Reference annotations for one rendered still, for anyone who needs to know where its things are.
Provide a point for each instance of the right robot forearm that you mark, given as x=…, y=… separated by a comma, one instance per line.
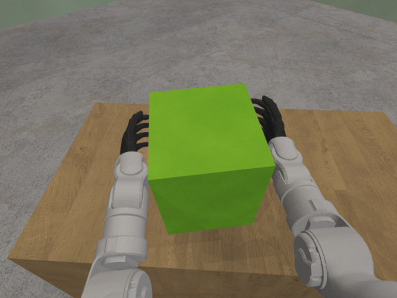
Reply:
x=301, y=198

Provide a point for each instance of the carton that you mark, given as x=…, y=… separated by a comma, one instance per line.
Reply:
x=209, y=163

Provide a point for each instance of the robot right hand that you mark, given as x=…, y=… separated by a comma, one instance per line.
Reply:
x=272, y=124

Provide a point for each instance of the robot right upper arm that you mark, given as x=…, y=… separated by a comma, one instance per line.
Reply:
x=337, y=263

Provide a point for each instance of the robot left upper arm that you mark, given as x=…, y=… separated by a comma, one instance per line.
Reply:
x=126, y=283

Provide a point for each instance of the pedestal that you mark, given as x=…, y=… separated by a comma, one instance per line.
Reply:
x=351, y=156

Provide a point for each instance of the robot left hand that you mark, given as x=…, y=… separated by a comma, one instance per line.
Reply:
x=130, y=137

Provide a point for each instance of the left robot forearm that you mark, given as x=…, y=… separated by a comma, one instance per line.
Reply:
x=123, y=243

